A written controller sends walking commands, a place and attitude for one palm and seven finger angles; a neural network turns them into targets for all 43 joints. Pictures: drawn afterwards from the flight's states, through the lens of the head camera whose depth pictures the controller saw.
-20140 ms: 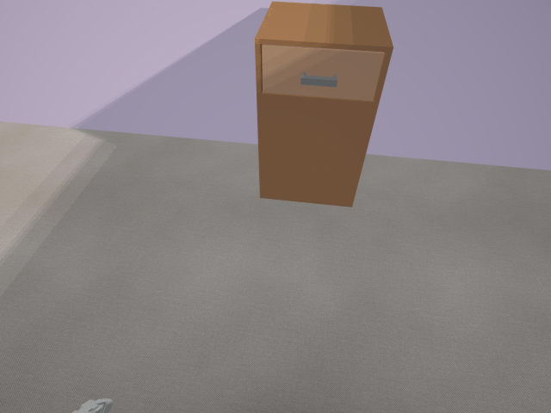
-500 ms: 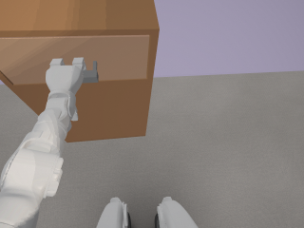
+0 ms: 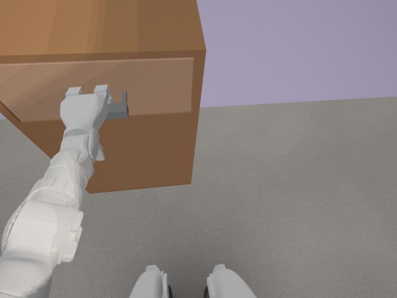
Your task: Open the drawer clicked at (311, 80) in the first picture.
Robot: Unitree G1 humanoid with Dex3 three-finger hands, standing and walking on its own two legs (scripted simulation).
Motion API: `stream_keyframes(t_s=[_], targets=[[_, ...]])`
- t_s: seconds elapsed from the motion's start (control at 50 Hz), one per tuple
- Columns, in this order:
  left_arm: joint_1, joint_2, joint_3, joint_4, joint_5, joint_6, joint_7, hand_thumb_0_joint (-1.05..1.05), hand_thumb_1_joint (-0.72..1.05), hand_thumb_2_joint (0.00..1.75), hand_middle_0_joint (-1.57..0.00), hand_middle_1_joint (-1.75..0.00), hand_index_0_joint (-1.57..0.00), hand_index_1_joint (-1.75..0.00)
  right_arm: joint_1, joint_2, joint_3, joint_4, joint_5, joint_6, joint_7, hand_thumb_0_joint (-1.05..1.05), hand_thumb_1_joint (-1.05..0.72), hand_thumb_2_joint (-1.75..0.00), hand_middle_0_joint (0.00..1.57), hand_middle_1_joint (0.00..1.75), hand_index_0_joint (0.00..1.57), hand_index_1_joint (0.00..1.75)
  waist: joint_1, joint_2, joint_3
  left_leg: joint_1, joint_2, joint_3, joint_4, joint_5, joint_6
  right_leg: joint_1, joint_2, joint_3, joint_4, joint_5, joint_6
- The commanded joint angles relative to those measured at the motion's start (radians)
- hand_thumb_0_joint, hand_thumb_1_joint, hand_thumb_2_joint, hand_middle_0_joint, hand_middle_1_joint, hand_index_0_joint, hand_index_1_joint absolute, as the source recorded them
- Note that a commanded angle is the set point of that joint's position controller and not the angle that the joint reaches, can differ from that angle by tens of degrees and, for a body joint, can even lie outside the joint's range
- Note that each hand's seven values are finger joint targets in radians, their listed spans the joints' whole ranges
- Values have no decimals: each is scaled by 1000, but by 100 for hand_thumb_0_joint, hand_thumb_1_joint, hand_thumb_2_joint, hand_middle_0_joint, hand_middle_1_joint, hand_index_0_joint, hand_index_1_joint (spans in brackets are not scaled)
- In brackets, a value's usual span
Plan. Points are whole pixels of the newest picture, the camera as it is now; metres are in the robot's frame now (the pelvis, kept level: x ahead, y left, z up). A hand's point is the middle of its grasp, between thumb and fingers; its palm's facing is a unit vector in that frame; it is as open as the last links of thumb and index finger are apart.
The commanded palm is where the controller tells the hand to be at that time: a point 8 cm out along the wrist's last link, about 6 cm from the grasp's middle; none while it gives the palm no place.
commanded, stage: close the thumb around the handle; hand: left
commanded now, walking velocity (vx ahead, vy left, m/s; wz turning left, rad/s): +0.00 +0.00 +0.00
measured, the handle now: (98, 104) +0.54 +0.18 +0.00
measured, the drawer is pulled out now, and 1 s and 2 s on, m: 0.00 0.02 0.14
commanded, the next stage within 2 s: pull the drawer open in 0.52 s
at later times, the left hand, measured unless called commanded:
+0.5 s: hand (95, 127) +0.49 +0.19 -0.02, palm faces -0.06 -0.02 -1.00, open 5.7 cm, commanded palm +0.48 +0.18 +0.03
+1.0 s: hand (95, 136) +0.47 +0.19 -0.02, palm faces -0.04 -0.06 -1.00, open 5.6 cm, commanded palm +0.43 +0.18 +0.03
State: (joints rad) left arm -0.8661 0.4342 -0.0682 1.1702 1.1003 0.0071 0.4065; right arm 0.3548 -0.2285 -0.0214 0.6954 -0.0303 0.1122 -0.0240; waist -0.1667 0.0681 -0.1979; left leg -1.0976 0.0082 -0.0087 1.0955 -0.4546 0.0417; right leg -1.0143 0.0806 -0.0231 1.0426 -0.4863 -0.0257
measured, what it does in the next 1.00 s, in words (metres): stands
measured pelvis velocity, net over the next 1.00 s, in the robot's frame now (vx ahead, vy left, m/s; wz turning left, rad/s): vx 0.03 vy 0.00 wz -0.02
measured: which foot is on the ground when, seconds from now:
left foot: down 0.00-1.00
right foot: down 0.00-1.00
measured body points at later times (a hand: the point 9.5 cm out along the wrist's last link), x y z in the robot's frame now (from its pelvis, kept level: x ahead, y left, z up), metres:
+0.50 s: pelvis +0.01 +0.00 +0.00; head +0.13 +0.01 +0.44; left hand +0.49 +0.19 +0.03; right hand +0.02 -0.26 -0.12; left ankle +0.02 +0.09 -0.65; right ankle -0.01 -0.11 -0.65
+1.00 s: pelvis +0.03 +0.00 +0.01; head +0.14 +0.00 +0.45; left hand +0.46 +0.19 +0.03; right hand +0.05 -0.26 -0.12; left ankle +0.02 +0.09 -0.65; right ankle -0.01 -0.11 -0.65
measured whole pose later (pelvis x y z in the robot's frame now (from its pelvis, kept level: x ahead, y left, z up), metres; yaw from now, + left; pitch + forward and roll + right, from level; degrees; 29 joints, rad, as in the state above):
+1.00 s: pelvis +0.03 +0.00 +0.01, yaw -1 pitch +25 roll -2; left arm -0.60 0.35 -0.05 0.94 1.11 0.00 0.49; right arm 0.33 -0.23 -0.06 0.69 -0.03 0.16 0.00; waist -0.10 0.06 -0.21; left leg -0.97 0.01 0.03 1.03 -0.48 0.04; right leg -0.91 0.09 0.02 0.98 -0.50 -0.02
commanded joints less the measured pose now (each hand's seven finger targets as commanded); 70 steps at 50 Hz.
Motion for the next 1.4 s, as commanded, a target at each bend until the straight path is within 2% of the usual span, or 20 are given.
stream_keyframes(t_s=[0.0,0.02,0.06,0.16,0.22,0.3,0.38,0.44,0.5,0.54,0.58,0.7,0.78,0.84,0.9,0.96,1.18,1.26,1.34,1.38], targets=[[-397,182,32,-196,13,-42,46,0,6,54,-34,-126,-34,-126,150,-169,-68,-45,-2,-15,-11,0,-90,-90,20,30,20,30,-22,40,-407,375,-9,-22,-71,318,18,98,1,6,-131,293,-10],[-392,215,61,-203,21,-48,56,0,12,56,-34,-127,-34,-127,153,-173,-71,-44,-4,-14,-11,0,-90,-90,20,30,20,30,-13,32,-415,382,-7,-27,-69,327,16,96,2,4,-124,291,-13],[-401,203,65,-251,19,-64,73,0,23,61,-35,-128,-35,-128,155,-171,-78,-44,-6,-16,-7,0,-90,-90,20,30,20,30,-3,74,-482,448,-3,-36,-65,384,9,87,4,-2,-107,312,-16],[-396,166,55,-269,23,-35,116,0,51,73,-37,-131,-37,-131,155,-173,-89,-31,-13,-6,6,0,-90,-90,20,30,20,30,-2,87,-524,505,3,-42,-54,473,-1,78,6,-11,-96,363,-15],[-387,160,52,-233,20,0,129,0,68,80,-38,-133,-38,-133,151,-177,-90,-26,-14,3,10,0,-90,-90,20,30,20,30,-11,46,-487,481,0,-36,-60,439,2,94,7,-12,-113,351,-13],[-407,137,33,-259,16,25,128,0,90,90,-40,-135,-40,-135,145,-173,-89,-29,-14,9,12,0,-90,-90,20,30,20,30,-7,75,-512,525,0,-35,-74,477,0,114,7,-12,-120,383,-13],[-356,159,54,-226,14,32,110,0,90,90,-40,-135,-40,-135,142,-174,-85,-31,-11,16,8,0,-90,-90,20,30,20,30,5,38,-479,511,-1,-34,-85,471,2,140,6,-11,-128,393,-14],[-374,144,34,-203,10,25,96,0,90,90,-40,-135,-40,-135,135,-169,-80,-31,-8,13,4,0,-90,-90,20,30,20,30,-13,23,-417,458,-6,-25,-91,417,8,141,3,-2,-143,376,-12],[-377,180,54,-230,11,6,90,0,90,90,-40,-135,-40,-135,134,-171,-81,-40,-8,8,-1,0,-90,-90,20,30,20,30,-6,24,-473,465,-8,-22,-86,422,10,168,0,6,-135,395,-9],[-372,145,37,-242,3,-4,84,0,90,90,-40,-135,-40,-135,135,-166,-82,-39,-11,4,1,0,-90,-90,20,30,20,30,-7,59,-476,497,-5,-26,-88,450,6,151,1,1,-132,399,-13],[-345,160,53,-233,7,-13,88,0,90,90,-40,-135,-40,-135,133,-170,-83,-39,-11,4,0,0,-90,-90,20,30,20,30,-1,33,-461,477,-5,-20,-81,440,8,154,2,4,-132,398,-11],[-231,144,64,-250,7,-22,99,0,90,90,-40,-135,-40,-135,121,-165,-85,-52,-10,8,7,0,-90,-90,20,30,20,30,35,22,-476,468,-7,-9,-87,460,6,199,3,6,-128,439,-13],[-104,145,86,-303,-1,-22,101,0,90,90,-40,-135,-40,-135,108,-163,-89,-66,-8,16,13,0,-90,-90,20,30,20,30,79,33,-508,503,-8,-1,-102,515,1,258,3,5,-128,498,-17],[-44,88,60,-361,-12,-22,107,0,90,90,-40,-135,-40,-135,95,-156,-95,-76,-8,17,20,0,-90,-90,20,30,20,30,84,21,-518,532,-6,2,-110,559,2,286,2,6,-138,539,-16],[4,107,73,-362,-4,-14,117,0,90,90,-40,-135,-40,-135,84,-158,-94,-76,-3,26,18,0,-90,-90,20,30,20,30,85,-30,-458,493,-8,11,-125,525,6,311,1,12,-152,553,-12],[35,82,61,-421,6,-15,131,0,90,90,-40,-135,-40,-135,70,-152,-100,-76,-3,28,21,0,-90,-90,20,30,20,30,94,4,-477,555,-3,7,-129,605,2,305,-2,12,-150,585,-13],[205,-42,-7,-526,5,24,151,0,90,90,-40,-135,-40,-135,12,-140,-107,-105,-2,40,38,0,-90,-90,20,30,20,30,104,-3,-411,625,4,-7,-144,681,-2,295,-1,2,-170,575,-16],[221,-16,7,-549,15,30,155,0,90,90,-40,-135,-40,-135,-16,-136,-101,-114,-1,40,35,0,-90,-90,20,30,20,30,112,-25,-408,606,-3,-6,-153,631,-2,313,-4,7,-169,560,-16],[198,-53,-30,-586,17,38,156,0,90,90,-40,-135,-40,-135,-30,-133,-100,-123,-1,40,34,0,-90,-90,20,30,20,30,102,-2,-387,623,-2,-13,-155,608,-4,284,-4,-2,-170,517,-22],[255,-47,-18,-586,21,44,158,0,90,90,-40,-135,-40,-135,-38,-132,-102,-129,0,42,33,0,-90,-90,20,30,20,30,117,-6,-396,638,0,-14,-154,629,-5,289,-2,-3,-167,517,-23]])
